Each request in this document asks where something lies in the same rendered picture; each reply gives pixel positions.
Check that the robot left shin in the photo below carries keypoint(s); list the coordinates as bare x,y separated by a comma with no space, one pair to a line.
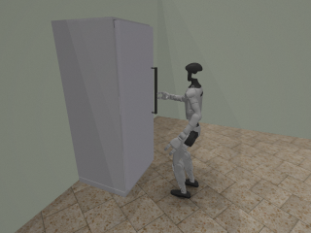
180,176

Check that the handle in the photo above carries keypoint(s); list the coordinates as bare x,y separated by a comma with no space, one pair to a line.
155,112

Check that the right robot foot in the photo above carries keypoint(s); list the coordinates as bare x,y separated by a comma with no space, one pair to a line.
194,184

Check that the right robot hand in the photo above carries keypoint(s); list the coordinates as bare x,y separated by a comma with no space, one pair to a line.
165,95

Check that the left robot hand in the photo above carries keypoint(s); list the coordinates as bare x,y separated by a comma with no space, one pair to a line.
174,144

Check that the robot right forearm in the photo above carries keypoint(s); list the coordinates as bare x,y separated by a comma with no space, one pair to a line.
175,97

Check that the left robot upper arm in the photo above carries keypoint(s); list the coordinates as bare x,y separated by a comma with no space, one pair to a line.
192,97

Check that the robot left forearm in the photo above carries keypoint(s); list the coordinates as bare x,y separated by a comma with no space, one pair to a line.
192,124

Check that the fridge door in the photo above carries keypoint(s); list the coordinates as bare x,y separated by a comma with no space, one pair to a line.
135,63

